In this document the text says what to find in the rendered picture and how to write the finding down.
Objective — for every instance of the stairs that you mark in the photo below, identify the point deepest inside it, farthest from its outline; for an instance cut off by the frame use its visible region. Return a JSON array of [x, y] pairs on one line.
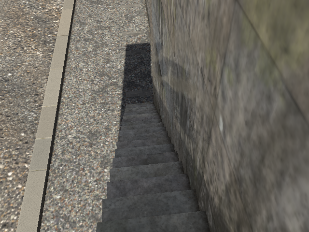
[[148, 189]]

